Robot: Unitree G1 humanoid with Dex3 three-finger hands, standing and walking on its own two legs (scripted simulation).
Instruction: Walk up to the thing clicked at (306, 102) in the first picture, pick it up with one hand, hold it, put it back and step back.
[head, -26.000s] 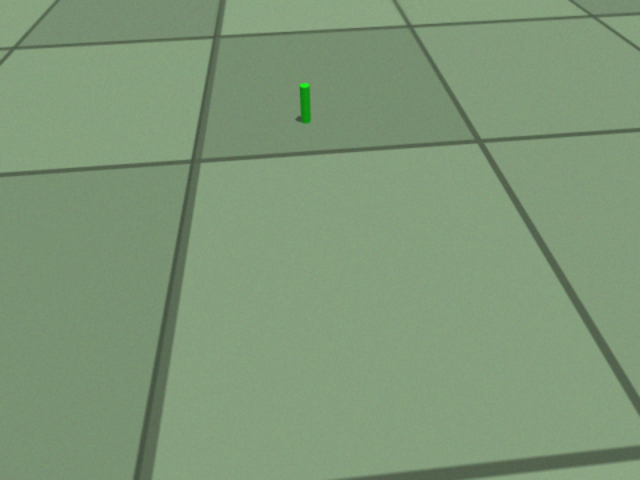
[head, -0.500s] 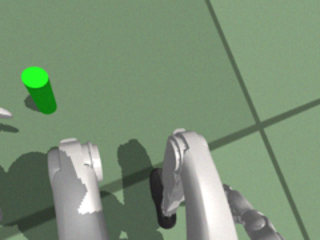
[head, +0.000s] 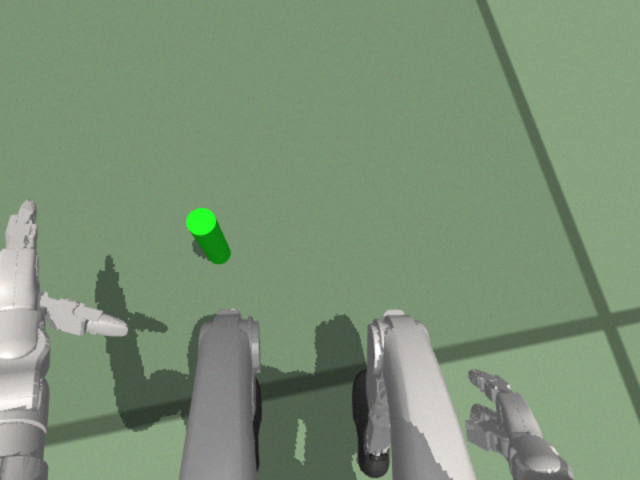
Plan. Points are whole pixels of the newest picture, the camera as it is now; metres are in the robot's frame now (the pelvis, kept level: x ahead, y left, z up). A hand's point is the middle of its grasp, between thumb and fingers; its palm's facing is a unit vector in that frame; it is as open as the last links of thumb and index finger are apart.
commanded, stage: home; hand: left
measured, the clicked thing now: (211, 239) +0.48 +0.22 -0.37
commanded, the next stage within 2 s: none
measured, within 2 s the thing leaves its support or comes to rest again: neither
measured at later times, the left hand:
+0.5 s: hand (39, 323) +0.27 +0.23 +0.12, palm faces +0.19 -0.92 -0.35, open 17.5 cm
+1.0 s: hand (7, 394) +0.23 +0.20 +0.19, palm faces +0.20 -0.94 -0.29, open 17.6 cm
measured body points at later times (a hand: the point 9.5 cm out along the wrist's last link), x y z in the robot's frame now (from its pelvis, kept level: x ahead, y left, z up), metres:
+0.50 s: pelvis +0.07 +0.00 +0.20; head +0.14 +0.02 +0.65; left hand +0.25 +0.28 +0.14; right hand +0.24 -0.24 +0.11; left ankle +0.08 +0.13 -0.44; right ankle +0.09 -0.14 -0.44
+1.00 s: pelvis +0.08 +0.00 +0.24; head +0.10 +0.01 +0.69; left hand +0.21 +0.24 +0.21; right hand +0.27 -0.22 +0.18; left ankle +0.08 +0.13 -0.44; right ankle +0.09 -0.14 -0.44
